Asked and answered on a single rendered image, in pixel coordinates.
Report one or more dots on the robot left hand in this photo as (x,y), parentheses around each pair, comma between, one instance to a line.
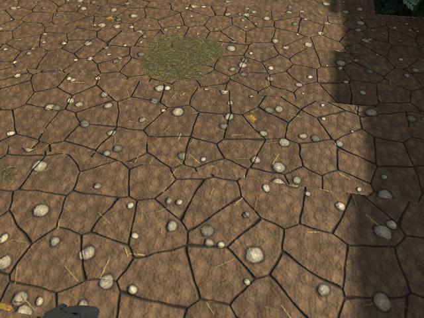
(77,311)

